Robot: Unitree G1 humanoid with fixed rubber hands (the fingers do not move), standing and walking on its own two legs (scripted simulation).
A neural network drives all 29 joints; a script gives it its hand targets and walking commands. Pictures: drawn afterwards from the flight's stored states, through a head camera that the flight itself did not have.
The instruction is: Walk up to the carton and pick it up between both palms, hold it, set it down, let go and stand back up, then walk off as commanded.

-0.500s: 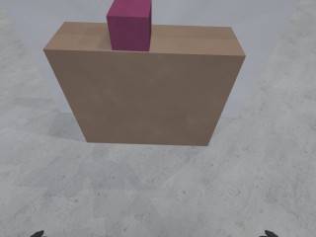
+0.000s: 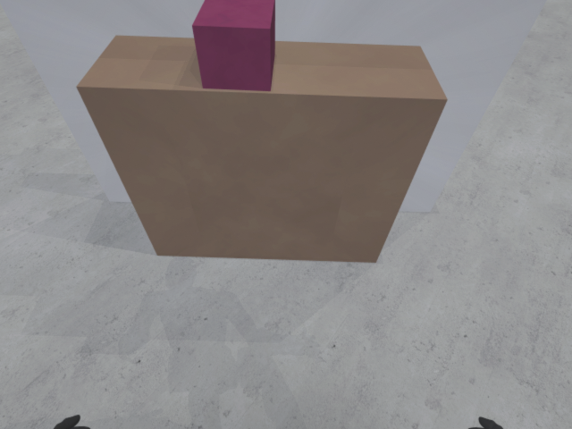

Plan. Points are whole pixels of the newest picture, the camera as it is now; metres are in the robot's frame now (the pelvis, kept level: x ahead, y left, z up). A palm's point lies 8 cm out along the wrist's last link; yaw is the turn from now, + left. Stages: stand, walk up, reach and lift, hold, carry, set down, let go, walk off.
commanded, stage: stand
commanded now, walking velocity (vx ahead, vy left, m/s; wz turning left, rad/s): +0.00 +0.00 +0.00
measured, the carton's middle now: (239, 41) +0.96 +0.05 +0.08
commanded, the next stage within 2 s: none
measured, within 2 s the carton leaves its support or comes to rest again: neither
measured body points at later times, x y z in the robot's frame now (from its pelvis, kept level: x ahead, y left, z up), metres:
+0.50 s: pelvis +0.00 +0.00 +0.00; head +0.02 +0.00 +0.45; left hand +0.11 +0.32 -0.11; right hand +0.08 -0.33 -0.11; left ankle +0.04 +0.15 -0.72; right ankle +0.01 -0.14 -0.72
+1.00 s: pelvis +0.00 +0.00 +0.00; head +0.02 +0.00 +0.45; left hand +0.11 +0.32 -0.11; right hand +0.07 -0.33 -0.11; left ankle +0.04 +0.15 -0.72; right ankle +0.01 -0.14 -0.72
